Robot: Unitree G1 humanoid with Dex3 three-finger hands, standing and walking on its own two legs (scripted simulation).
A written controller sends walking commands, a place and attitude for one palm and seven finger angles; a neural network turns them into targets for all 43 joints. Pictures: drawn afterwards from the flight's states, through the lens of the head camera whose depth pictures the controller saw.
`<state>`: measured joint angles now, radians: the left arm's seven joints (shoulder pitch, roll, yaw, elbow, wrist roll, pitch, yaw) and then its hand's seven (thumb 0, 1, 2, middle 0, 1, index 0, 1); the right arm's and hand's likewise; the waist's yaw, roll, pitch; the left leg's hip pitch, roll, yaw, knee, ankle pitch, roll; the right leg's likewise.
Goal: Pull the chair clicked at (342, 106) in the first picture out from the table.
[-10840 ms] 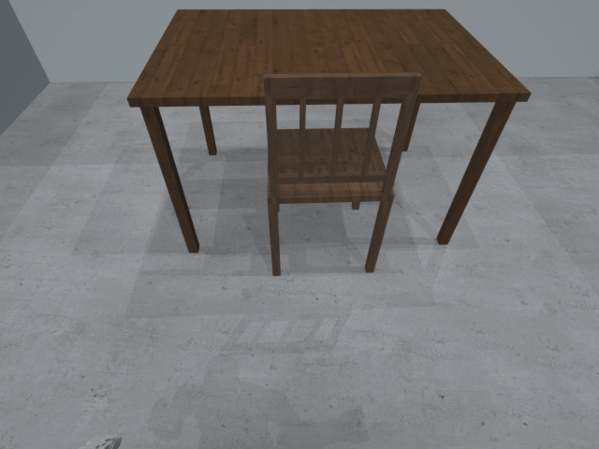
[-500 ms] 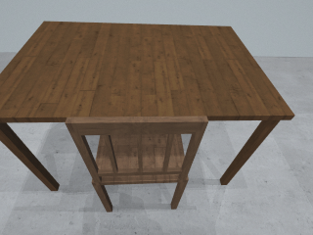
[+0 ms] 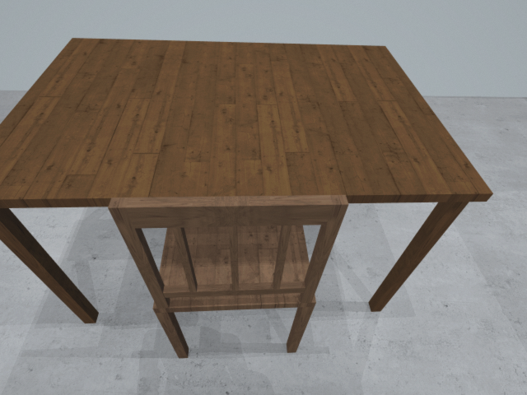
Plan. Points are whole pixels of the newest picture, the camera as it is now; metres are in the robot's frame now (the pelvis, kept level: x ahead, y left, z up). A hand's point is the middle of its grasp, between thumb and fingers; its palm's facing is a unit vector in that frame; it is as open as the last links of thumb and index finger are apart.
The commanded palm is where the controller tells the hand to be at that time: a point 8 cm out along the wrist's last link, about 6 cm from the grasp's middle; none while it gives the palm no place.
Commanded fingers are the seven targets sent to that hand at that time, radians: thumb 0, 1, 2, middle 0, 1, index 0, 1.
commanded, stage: shuffle to correct the standing spot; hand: left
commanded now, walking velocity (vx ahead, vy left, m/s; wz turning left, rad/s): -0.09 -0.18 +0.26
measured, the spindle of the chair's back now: (234, 258) +0.40 +0.09 -0.12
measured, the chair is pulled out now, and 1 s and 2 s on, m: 0.00 0.00 0.00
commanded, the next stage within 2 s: come to a stop and stand still in 0.14 s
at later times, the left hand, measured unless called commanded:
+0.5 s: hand out of the picture -0.03 +0.13 -0.18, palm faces +0.08 -0.98 -0.20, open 7.4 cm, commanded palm none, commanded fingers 0.00 0.90 0.90 -0.20 -0.30 -0.20 -0.30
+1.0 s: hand out of the picture -0.02 +0.10 -0.18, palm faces +0.06 -0.98 -0.17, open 7.4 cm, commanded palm none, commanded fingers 0.00 0.90 0.90 -0.20 -0.30 -0.20 -0.30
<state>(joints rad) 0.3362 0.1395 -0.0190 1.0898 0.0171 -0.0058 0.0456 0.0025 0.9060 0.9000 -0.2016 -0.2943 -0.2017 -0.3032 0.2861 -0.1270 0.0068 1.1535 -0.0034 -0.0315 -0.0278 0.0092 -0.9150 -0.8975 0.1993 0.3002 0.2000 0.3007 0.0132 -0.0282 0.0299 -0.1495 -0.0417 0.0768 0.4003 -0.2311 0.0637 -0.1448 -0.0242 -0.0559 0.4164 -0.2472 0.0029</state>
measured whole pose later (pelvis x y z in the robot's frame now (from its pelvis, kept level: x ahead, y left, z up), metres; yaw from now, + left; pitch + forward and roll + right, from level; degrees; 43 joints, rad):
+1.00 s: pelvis +0.00 -0.06 +0.00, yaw +3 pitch -1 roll +0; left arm 0.33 0.14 -0.03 1.06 0.01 -0.01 0.04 0.00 0.90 0.90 -0.20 -0.29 -0.20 -0.30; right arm 0.30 -0.11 0.00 1.13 -0.01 0.00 -0.03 0.01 -0.92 -0.90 0.20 0.30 0.20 0.30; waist 0.00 -0.02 0.04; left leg -0.20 0.02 0.01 0.46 -0.24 -0.01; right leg -0.17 0.03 -0.13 0.44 -0.27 -0.08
